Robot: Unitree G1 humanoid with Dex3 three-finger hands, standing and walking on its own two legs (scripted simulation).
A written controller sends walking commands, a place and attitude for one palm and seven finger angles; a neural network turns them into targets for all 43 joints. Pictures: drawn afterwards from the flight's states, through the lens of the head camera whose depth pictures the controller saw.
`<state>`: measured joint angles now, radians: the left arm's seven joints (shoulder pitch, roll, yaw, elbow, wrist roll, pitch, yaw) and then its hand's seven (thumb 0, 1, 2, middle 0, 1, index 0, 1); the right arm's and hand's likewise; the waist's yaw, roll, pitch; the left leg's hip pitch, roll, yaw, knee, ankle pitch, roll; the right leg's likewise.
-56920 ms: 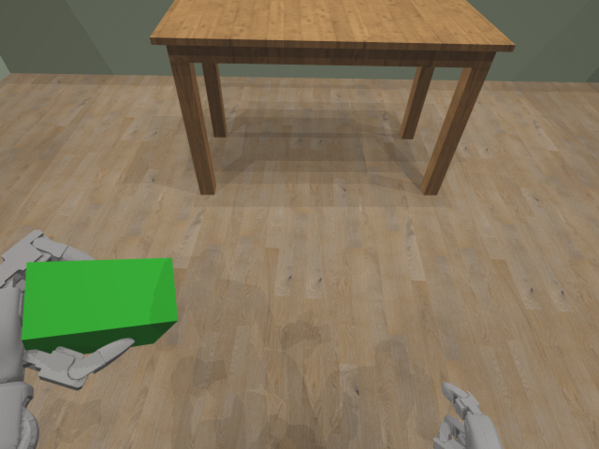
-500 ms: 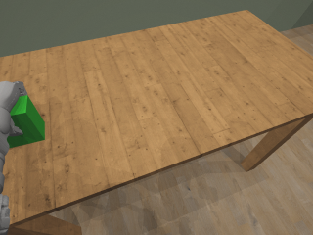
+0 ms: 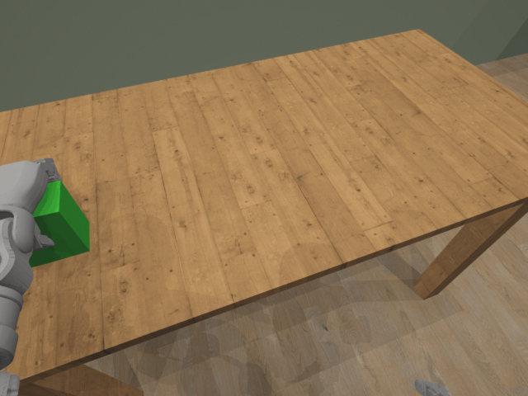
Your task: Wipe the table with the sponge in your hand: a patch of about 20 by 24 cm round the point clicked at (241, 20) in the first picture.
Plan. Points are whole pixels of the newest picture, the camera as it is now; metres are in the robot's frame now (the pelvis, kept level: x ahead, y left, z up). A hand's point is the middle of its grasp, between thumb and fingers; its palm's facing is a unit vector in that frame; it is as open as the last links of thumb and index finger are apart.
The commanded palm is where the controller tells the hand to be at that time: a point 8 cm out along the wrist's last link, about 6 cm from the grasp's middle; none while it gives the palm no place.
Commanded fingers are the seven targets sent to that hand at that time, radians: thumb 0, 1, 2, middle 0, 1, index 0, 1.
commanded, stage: wipe back along the first lane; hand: left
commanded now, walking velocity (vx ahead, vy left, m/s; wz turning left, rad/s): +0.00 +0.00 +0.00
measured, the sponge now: (42, 234) +0.33 +0.40 +0.03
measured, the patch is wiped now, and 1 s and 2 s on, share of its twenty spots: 1.00 1.00 1.00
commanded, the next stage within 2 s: lift the sponge slowly off the table in 0.76 s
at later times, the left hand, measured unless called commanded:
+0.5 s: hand (33, 243) +0.28 +0.35 +0.09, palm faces +0.00 -0.03 -1.00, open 10.2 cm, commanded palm +0.24 +0.34 +0.12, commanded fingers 0.00 0.10 1.30 -1.20 -1.60 -1.20 -1.60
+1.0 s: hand (30, 272) +0.24 +0.33 +0.09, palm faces +0.00 -0.04 -1.00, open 10.2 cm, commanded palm +0.21 +0.32 +0.13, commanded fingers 0.00 0.10 1.30 -1.20 -1.60 -1.20 -1.60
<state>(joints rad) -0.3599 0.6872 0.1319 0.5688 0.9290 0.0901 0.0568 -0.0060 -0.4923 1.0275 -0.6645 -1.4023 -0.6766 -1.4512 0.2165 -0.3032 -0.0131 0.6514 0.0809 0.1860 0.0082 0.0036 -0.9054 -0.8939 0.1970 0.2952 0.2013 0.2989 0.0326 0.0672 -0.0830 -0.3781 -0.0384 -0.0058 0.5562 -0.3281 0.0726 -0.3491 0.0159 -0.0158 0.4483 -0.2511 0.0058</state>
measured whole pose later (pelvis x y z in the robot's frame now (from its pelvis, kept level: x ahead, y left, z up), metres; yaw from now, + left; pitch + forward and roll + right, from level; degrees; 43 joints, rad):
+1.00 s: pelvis +0.00 -0.02 +0.00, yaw +0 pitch +3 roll -2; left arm 0.08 0.59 0.12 0.04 0.87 0.25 0.04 0.00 -0.49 1.02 -0.68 -1.38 -0.69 -1.43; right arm 0.11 -0.29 0.01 0.65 0.06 0.13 -0.02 0.01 -0.90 -0.89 0.20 0.30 0.20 0.30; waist 0.09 0.09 -0.04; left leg -0.23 -0.03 -0.01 0.51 -0.32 0.05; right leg -0.22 0.02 -0.02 0.43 -0.26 -0.01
